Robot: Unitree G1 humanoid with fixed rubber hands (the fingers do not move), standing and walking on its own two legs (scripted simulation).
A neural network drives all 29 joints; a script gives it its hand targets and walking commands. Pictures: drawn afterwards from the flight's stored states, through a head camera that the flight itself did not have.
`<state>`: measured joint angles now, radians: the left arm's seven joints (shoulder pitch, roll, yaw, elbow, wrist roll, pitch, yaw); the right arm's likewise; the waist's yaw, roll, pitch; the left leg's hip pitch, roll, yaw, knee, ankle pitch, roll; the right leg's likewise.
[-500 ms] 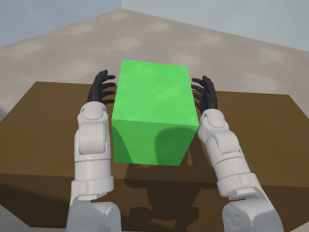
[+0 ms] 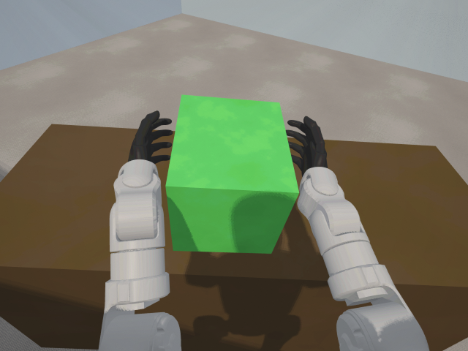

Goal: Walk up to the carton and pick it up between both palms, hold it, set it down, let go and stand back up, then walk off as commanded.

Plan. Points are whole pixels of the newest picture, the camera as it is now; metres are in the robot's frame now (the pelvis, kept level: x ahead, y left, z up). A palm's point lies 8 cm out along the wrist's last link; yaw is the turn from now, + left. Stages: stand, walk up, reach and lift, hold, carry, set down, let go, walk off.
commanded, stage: hold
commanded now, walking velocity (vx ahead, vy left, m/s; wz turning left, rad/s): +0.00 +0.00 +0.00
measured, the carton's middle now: (227, 175) +0.39 +0.01 +0.12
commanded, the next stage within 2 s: none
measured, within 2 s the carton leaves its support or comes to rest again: neither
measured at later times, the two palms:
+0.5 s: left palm (142, 162) +0.34 +0.14 +0.19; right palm (313, 167) +0.34 -0.13 +0.17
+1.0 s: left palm (143, 162) +0.35 +0.14 +0.18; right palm (312, 168) +0.35 -0.13 +0.17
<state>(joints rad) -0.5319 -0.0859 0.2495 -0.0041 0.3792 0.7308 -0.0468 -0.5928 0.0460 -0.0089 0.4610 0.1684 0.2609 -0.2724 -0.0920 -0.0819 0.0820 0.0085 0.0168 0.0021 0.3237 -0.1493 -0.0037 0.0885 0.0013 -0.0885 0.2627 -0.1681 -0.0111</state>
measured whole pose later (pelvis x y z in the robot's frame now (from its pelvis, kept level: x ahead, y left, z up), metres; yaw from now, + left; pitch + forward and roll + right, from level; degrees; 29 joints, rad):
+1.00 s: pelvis +0.00 +0.00 +0.00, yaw +0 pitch -11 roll +0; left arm -0.55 -0.09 0.26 0.01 0.40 0.74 -0.06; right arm -0.60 0.05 -0.02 0.49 0.16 0.26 -0.26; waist -0.09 -0.09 0.09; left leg 0.03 0.01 0.00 0.31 -0.14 0.00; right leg 0.10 0.00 -0.09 0.27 -0.17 -0.01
